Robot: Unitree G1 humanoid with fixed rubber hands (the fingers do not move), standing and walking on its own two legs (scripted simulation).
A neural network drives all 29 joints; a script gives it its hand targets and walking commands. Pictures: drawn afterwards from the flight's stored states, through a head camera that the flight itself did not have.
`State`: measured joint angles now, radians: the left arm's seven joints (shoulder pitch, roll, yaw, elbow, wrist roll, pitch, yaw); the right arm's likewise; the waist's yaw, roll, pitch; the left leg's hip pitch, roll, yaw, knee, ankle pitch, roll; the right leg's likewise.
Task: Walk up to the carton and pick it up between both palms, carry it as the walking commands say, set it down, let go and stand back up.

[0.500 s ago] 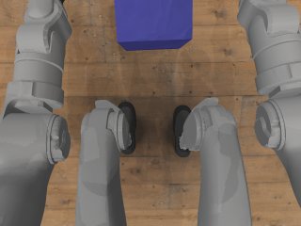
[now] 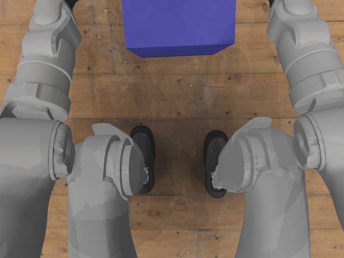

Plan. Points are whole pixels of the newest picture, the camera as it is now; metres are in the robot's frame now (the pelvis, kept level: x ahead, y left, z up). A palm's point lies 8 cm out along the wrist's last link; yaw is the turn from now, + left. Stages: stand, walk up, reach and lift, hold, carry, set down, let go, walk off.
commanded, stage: reach and lift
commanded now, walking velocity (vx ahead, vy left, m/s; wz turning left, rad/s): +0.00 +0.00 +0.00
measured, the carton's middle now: (177, 12) +0.54 +0.00 -0.27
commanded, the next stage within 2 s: none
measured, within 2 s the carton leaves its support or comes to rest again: leaves its support in 1.70 s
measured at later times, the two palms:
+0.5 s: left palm out of the picture +0.56 +0.19 -0.20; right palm out of the picture +0.56 -0.18 -0.22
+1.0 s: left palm out of the picture +0.56 +0.15 -0.20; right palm out of the picture +0.56 -0.14 -0.21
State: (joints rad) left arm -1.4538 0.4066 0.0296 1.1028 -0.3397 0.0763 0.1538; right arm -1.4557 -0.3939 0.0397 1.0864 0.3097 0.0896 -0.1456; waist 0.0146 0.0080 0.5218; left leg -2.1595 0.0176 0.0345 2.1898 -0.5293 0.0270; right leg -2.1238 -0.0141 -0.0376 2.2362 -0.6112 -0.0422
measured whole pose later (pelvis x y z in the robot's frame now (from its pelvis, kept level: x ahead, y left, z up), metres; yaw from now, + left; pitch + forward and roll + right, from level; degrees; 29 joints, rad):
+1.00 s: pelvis +0.01 +0.00 -0.02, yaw -1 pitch +33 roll +0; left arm -1.60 0.32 -0.02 1.32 -0.32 -0.04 0.13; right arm -1.57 -0.32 0.08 1.27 0.31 -0.02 -0.15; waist 0.02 0.00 0.48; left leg -2.29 0.03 0.02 2.26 -0.54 0.02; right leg -2.26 0.01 -0.04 2.29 -0.60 -0.04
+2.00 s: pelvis +0.00 +0.01 -0.02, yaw -5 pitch +25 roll +0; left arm -1.42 0.25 0.15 0.98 -0.20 0.18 0.14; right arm -1.50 -0.30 0.00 1.12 0.18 0.22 -0.19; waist 0.09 -0.02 0.52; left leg -2.15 -0.07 -0.03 2.30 -0.59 -0.05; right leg -2.16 0.11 0.00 2.30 -0.58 0.02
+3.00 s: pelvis -0.03 +0.02 +0.05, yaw -5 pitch +24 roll -1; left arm -1.35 0.03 0.41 0.54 0.07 0.37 0.22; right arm -1.39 -0.21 -0.21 0.75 0.00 0.41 -0.18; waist 0.06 0.01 0.52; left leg -1.95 -0.09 -0.04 2.04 -0.50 -0.03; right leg -1.93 0.08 0.01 2.03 -0.51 0.04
